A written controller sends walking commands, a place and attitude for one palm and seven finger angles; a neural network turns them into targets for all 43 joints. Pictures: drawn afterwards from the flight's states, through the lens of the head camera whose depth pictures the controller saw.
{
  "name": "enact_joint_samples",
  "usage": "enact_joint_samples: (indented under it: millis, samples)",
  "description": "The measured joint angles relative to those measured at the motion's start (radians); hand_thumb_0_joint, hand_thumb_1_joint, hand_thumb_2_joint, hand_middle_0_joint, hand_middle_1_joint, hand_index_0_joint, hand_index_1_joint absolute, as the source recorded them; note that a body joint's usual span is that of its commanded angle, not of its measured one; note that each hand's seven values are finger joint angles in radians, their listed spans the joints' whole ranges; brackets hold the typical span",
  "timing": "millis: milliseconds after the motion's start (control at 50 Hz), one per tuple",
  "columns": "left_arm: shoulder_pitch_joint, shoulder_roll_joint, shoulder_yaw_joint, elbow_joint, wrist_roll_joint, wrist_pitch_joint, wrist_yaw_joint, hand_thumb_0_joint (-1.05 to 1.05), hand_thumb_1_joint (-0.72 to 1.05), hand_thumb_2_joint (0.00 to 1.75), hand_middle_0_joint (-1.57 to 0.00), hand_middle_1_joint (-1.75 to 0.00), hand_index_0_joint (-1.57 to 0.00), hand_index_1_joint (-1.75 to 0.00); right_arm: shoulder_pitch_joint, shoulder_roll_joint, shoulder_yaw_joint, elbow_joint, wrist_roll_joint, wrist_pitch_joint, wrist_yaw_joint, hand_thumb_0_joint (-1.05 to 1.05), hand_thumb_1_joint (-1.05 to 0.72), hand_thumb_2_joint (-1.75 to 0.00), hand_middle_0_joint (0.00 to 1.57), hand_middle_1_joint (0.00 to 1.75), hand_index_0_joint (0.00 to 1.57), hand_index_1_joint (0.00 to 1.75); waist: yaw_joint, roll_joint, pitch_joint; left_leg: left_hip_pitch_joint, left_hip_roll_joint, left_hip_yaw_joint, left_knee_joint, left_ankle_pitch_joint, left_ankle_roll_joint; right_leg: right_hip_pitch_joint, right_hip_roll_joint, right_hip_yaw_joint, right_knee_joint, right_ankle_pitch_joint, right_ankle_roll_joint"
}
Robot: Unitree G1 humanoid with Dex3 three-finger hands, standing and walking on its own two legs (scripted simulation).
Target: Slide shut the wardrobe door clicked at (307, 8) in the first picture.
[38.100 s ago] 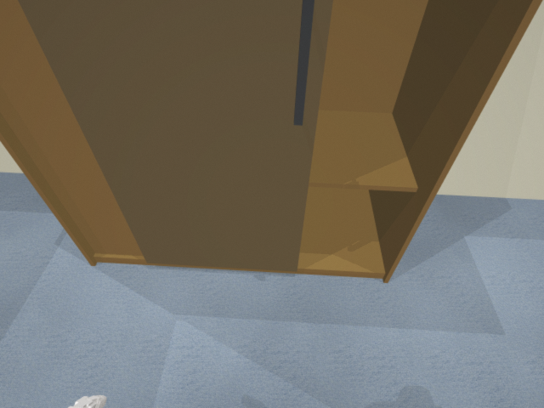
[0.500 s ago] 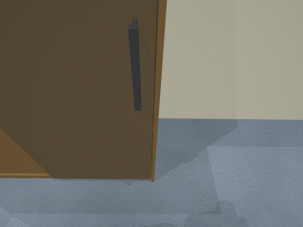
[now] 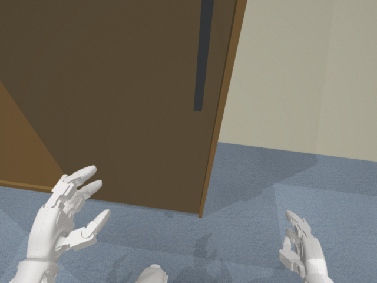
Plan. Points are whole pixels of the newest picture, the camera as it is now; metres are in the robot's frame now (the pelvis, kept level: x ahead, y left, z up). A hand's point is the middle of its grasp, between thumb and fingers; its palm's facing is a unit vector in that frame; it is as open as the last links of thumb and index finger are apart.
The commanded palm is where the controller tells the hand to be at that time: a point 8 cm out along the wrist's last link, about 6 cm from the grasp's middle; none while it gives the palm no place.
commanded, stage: raise the hand with hooked fingers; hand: left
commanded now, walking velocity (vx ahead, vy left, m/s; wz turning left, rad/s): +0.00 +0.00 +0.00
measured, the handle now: (203, 56) +0.53 +0.04 +0.23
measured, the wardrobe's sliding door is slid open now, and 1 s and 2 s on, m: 0.00 0.00 0.00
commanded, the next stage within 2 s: move the hooked fingers beside the handle in 1.54 s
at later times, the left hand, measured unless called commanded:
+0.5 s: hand (56, 173) +0.25 +0.25 +0.15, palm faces +0.01 -1.00 -0.07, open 12.4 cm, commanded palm +0.22 +0.30 +0.17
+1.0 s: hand (17, 117) +0.28 +0.29 +0.24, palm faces +0.07 -0.99 -0.09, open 14.0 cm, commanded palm +0.25 +0.33 +0.25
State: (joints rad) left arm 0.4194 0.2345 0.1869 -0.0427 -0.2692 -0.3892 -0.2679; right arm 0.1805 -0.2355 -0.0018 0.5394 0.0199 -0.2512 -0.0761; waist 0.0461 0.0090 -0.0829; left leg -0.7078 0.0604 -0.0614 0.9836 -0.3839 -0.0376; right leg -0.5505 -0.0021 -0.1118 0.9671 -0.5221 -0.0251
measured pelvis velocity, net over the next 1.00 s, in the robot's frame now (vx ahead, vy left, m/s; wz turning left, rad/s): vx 0.01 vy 0.02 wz -0.01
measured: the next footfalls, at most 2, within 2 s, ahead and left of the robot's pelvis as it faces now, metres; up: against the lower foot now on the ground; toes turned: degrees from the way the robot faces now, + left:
none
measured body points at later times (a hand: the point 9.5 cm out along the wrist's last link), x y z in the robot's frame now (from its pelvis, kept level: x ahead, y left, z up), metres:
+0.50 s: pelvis +0.00 +0.03 +0.04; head +0.00 +0.03 +0.49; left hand +0.24 +0.31 +0.16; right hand +0.16 -0.22 -0.02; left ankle +0.07 +0.14 -0.68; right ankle -0.01 -0.10 -0.68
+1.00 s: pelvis +0.01 +0.02 +0.06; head -0.02 +0.01 +0.50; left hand +0.27 +0.35 +0.24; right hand +0.21 -0.20 -0.01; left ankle +0.07 +0.14 -0.68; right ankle -0.01 -0.10 -0.68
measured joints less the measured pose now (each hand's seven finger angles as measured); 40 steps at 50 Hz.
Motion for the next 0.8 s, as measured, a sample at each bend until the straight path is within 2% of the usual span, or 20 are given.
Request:
enact_joint_samples:
  millis: [40, 120, 180, 240, 340, 420, 600, 800]
  samples:
    - [-0.051, 0.022, 0.007, 0.001, -0.01, 0.028, -0.03, 0.02, 0.4, 0.68, -0.23, -0.62, -0.24, -0.62, 0.011, 0.014, 0.022, 0.026, 0.004, 0.001, -0.001, 0.01, -0.91, -0.89, 0.2, 0.3, 0.2, 0.3, -0.006, 0.009, 0.008, 0.011, 0.002, -0.004, -0.012, 0.008, 0.001, 0.015, 0.004, -0.004, -0.02, 0.012, 0.001]
    - [-0.112, 0.059, 0.039, 0.026, -0.037, 0.136, -0.072, 0.01, 0.3, 0.64, -0.24, -0.68, -0.24, -0.68, 0.045, 0.042, 0.05, 0.064, 0.011, 0.01, -0.003, 0.01, -0.9, -0.89, 0.2, 0.3, 0.21, 0.3, -0.028, 0.02, 0.01, 0.061, 0.006, 0.015, -0.071, 0.033, 0.005, 0.056, 0.007, 0.013, -0.082, 0.047, 0.008]
    - [-0.113, 0.072, 0.072, 0.034, -0.059, 0.198, -0.065, 0.01, 0.24, 0.61, -0.25, -0.72, -0.25, -0.72, 0.078, 0.046, 0.055, 0.072, 0.014, 0.01, -0.003, 0.01, -0.9, -0.89, 0.2, 0.3, 0.21, 0.3, -0.044, 0.027, 0.009, 0.104, 0.006, 0.037, -0.123, 0.051, 0.012, 0.089, 0.005, 0.033, -0.131, 0.073, 0.016]
    - [-0.107, 0.075, 0.098, 0.025, -0.071, 0.211, -0.048, 0.01, 0.17, 0.58, -0.25, -0.77, -0.26, -0.77, 0.107, 0.032, 0.05, 0.076, 0.014, -0.001, -0.004, 0.02, -0.9, -0.89, 0.2, 0.3, 0.21, 0.3, -0.049, 0.028, 0.013, 0.137, 0.003, 0.053, -0.161, 0.065, 0.019, 0.116, 0.001, 0.047, -0.168, 0.091, 0.024]
    - [-0.126, 0.08, 0.119, 0.015, -0.076, 0.208, -0.048, 0.01, 0.05, 0.53, -0.26, -0.84, -0.26, -0.84, 0.126, -0.007, 0.037, 0.091, 0.02, -0.026, -0.007, 0.02, -0.9, -0.89, 0.2, 0.3, 0.21, 0.3, -0.042, 0.024, 0.024, 0.176, -0.007, 0.063, -0.2, 0.08, 0.031, 0.156, -0.009, 0.054, -0.212, 0.112, 0.035]
    - [-0.153, 0.09, 0.118, 0.0, -0.068, 0.236, -0.052, 0.01, -0.04, 0.49, -0.26, -0.9, -0.27, -0.9, 0.116, -0.029, 0.03, 0.095, 0.025, -0.045, -0.013, 0.02, -0.9, -0.89, 0.2, 0.3, 0.21, 0.3, -0.035, 0.021, 0.034, 0.21, -0.014, 0.065, -0.228, 0.091, 0.038, 0.194, -0.015, 0.054, -0.247, 0.126, 0.041]
    - [-0.259, 0.129, 0.152, 0.0, -0.066, 0.342, -0.058, 0.0, -0.25, 0.4, -0.28, -1.04, -0.29, -1.04, 0.059, -0.02, 0.052, 0.075, 0.033, -0.059, -0.027, 0.02, -0.91, -0.89, 0.2, 0.3, 0.2, 0.3, -0.012, 0.016, 0.046, 0.303, -0.024, 0.067, -0.308, 0.121, 0.042, 0.291, -0.022, 0.052, -0.335, 0.162, 0.046]
    - [-0.388, 0.181, 0.208, 0.056, -0.071, 0.46, -0.108, 0.0, -0.44, 0.32, -0.29, -1.16, -0.3, -1.16, 0.022, 0.001, 0.095, 0.075, 0.039, -0.036, -0.034, 0.01, -0.9, -0.89, 0.2, 0.3, 0.21, 0.3, 0.015, 0.028, 0.058, 0.386, -0.027, 0.059, -0.392, 0.155, 0.037, 0.378, -0.02, 0.041, -0.423, 0.195, 0.04]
